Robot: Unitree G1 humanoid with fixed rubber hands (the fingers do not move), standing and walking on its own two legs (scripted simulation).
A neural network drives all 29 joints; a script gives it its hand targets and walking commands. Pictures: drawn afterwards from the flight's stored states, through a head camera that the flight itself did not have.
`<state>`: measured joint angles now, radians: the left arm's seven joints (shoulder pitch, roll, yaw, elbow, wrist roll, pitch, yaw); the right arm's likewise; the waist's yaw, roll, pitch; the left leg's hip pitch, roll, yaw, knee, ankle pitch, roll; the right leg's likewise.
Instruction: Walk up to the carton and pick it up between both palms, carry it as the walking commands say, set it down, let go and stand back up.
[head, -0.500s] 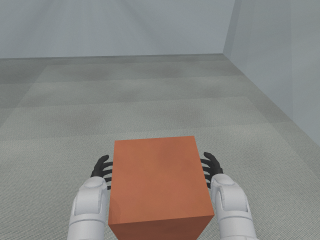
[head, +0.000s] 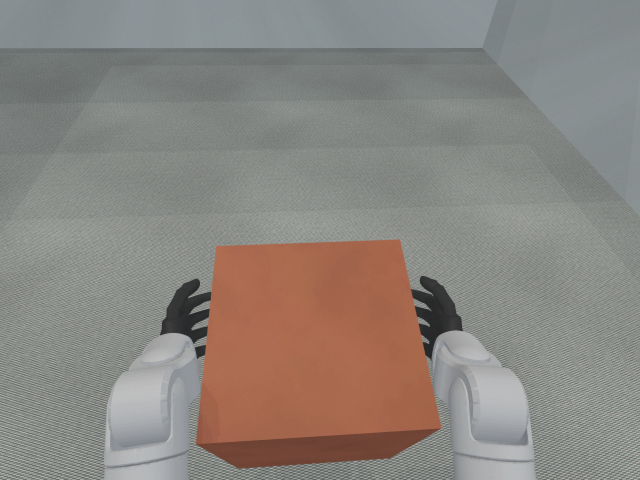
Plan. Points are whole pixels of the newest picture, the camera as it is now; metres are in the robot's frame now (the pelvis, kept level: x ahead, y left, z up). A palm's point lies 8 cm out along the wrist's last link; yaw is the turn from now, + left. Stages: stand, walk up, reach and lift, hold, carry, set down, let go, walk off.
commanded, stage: carry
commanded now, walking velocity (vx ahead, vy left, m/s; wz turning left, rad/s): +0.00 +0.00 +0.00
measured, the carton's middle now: (312, 363) +0.29 +0.01 +0.01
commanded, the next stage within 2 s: none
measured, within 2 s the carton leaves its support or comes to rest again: neither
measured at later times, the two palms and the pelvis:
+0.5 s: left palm (151, 414) +0.19 +0.16 +0.10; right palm (478, 434) +0.18 -0.14 +0.10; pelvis -0.07 +0.03 +0.01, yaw -2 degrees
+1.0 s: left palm (138, 423) +0.19 +0.18 +0.09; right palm (463, 433) +0.18 -0.12 +0.09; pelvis -0.08 +0.03 +0.01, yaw -1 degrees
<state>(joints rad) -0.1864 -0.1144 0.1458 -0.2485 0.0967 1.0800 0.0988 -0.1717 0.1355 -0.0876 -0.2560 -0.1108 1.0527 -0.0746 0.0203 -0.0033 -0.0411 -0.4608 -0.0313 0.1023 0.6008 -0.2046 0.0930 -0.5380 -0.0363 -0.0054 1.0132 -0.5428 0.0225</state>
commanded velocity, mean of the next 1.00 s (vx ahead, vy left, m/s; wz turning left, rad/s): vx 0.00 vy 0.00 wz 0.00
